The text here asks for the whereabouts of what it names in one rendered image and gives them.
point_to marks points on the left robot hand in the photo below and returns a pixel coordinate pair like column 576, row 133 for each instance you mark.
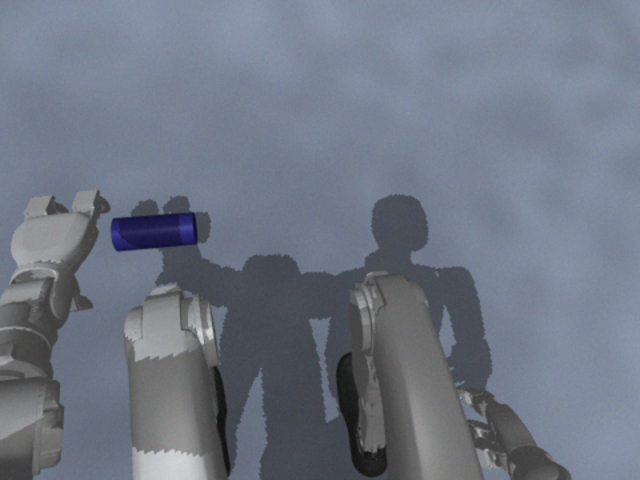
column 52, row 234

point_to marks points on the right robot hand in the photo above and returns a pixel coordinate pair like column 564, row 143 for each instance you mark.
column 503, row 433

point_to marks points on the left robot arm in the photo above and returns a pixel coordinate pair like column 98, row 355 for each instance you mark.
column 32, row 308

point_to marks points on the can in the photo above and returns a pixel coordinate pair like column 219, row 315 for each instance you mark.
column 155, row 231

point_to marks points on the right robot foot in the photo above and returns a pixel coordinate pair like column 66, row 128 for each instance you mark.
column 367, row 463

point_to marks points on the right robot arm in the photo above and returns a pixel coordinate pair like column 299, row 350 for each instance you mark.
column 533, row 463

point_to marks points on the left robot foot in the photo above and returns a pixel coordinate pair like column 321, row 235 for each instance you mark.
column 221, row 417

